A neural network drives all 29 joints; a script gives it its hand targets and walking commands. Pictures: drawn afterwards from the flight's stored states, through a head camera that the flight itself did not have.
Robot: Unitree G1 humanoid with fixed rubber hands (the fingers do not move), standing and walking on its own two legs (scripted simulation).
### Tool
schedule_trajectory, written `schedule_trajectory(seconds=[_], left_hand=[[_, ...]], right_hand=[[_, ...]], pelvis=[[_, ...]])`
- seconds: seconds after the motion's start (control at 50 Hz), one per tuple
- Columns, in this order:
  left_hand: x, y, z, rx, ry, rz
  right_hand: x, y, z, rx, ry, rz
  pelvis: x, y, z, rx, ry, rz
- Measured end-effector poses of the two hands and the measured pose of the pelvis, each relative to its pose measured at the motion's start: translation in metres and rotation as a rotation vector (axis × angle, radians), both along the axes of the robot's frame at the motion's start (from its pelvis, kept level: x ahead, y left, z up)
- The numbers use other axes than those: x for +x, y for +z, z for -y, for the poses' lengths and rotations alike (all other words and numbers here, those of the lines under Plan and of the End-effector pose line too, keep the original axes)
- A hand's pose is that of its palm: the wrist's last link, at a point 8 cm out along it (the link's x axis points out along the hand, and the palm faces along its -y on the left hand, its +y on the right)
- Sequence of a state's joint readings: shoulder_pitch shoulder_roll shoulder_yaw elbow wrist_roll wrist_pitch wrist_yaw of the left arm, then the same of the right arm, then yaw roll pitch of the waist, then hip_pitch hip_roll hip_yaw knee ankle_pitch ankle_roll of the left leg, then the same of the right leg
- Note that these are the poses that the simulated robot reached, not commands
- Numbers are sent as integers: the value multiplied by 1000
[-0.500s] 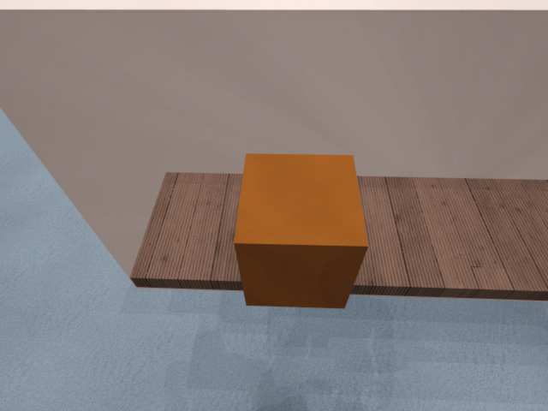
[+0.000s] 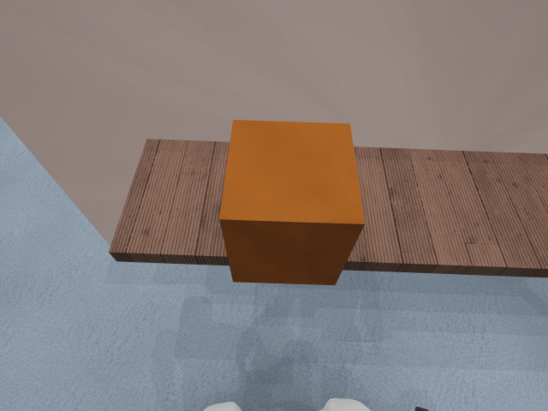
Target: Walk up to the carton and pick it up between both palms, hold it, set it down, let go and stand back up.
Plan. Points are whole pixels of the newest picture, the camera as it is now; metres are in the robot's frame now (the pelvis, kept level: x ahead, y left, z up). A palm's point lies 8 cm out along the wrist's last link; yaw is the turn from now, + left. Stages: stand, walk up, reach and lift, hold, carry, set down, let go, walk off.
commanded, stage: reach and lift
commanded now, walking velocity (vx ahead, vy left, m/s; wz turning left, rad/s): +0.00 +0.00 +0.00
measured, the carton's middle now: (287, 208) +0.40 -0.01 +0.02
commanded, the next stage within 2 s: none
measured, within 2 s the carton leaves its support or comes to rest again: neither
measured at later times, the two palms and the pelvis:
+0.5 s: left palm (157, 404) +0.14 +0.19 -0.11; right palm (426, 391) +0.14 -0.21 -0.11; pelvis -0.03 -0.03 +0.01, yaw +1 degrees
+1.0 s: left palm out of the picture +0.10 +0.21 -0.08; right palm out of the picture +0.09 -0.19 -0.08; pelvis -0.04 -0.01 +0.01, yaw -1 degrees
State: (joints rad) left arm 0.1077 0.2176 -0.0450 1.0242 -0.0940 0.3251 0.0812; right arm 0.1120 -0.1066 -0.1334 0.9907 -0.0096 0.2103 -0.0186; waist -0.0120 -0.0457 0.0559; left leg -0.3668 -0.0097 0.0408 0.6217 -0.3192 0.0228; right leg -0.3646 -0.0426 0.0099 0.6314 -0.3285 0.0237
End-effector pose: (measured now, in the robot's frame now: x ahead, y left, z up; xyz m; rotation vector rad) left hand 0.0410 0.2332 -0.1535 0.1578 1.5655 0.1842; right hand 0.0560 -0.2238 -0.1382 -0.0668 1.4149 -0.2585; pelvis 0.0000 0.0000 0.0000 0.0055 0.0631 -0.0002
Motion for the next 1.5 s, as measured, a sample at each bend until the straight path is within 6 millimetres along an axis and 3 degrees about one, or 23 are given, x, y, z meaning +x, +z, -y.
schedule_trajectory(seconds=[0.04,0.1,0.14,0.18,0.24,0.3,0.38,0.44,0.5,0.6,0.7,0.76,0.88,0.94,1.0,1.08,1.16,1.3,1.4,1.5], left_hand=[[50,-2,-10,25,21,62],[126,11,-6,-24,14,215],[159,23,4,-62,-20,291],[175,36,19,-98,-73,337],[170,55,42,-135,-112,361],[146,62,55,-146,-90,353],[106,56,55,-109,-44,308],[91,46,48,-72,-7,269],[100,42,42,-52,4,298],[139,54,40,-67,-35,448],[149,76,40,-91,-92,539],[133,83,37,-96,-101,555],[81,82,23,-68,-65,543],[62,77,21,-54,-42,548],[55,75,25,-44,-32,582],[64,76,34,-47,-32,656],[87,80,41,-53,-38,733],[126,96,40,-88,-85,826],[133,110,30,-71,-86,856],[129,115,22,-67,-62,892]], right_hand=[[41,0,9,-7,41,42],[97,6,6,3,70,108],[120,11,-4,10,68,147],[129,19,-19,27,59,190],[121,28,-39,57,56,231],[100,28,-48,71,87,242],[76,23,-39,60,120,247],[75,21,-24,41,107,254],[88,24,-9,25,101,283],[113,41,-2,10,122,355],[106,58,-16,26,119,404],[87,61,-28,37,110,429],[44,56,-47,57,116,441],[36,55,-45,59,113,466],[37,58,-36,47,120,512],[47,64,-20,15,132,575],[60,69,-13,5,135,612],[82,84,-31,27,143,678],[98,96,-46,35,151,725],[112,101,-43,23,160,762]], pelvis=[[-10,-8,3,-4,15,-30],[-18,-14,5,-30,44,-82],[-20,-14,6,-46,52,-108],[-19,-7,7,-51,40,-114],[-13,8,10,-40,3,-94],[-6,17,13,-29,-13,-65],[-10,18,20,-17,-6,-38],[-20,13,27,-6,2,-45],[-32,7,33,2,12,-65],[-43,4,37,2,29,-93],[-43,12,35,-7,14,-65],[-39,17,30,-8,-7,-33],[-38,18,19,-4,-22,21],[-41,16,14,-1,-17,41],[-45,14,11,0,-10,58],[-49,12,11,0,-1,70],[-50,9,15,-1,9,65],[-44,10,13,-1,1,46],[-33,14,3,-7,-12,46],[-20,16,-6,-11,-9,40]])
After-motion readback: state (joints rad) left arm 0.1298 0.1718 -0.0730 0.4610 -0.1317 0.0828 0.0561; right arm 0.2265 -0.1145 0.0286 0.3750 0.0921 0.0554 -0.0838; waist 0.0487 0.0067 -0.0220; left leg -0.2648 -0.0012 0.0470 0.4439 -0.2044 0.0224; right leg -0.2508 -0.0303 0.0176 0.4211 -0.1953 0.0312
